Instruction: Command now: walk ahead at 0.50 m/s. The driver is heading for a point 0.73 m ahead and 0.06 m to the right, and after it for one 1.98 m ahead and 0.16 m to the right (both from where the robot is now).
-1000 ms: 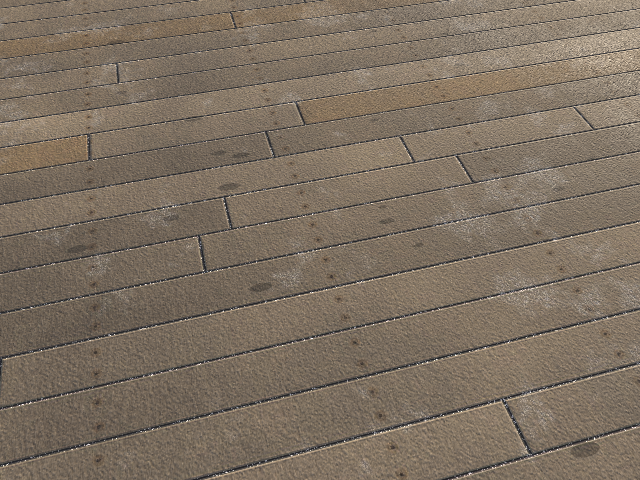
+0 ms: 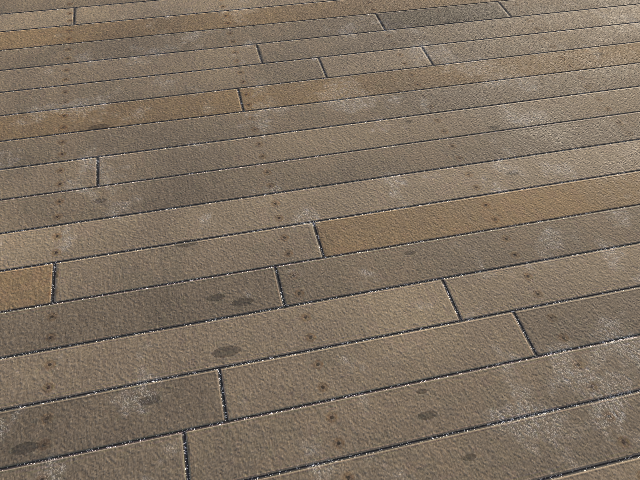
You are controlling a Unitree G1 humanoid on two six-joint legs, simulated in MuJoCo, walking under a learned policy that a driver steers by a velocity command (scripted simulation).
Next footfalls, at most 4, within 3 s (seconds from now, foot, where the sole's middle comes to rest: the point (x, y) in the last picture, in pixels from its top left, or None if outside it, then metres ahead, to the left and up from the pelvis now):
0.30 right None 0.36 -0.16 -0.78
0.86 left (276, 405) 0.67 0.08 -0.78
1.28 right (376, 368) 0.76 -0.15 -0.78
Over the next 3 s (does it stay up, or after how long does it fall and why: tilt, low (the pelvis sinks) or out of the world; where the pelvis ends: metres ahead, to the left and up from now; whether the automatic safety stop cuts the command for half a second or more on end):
stays up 0.69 -0.03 -0.01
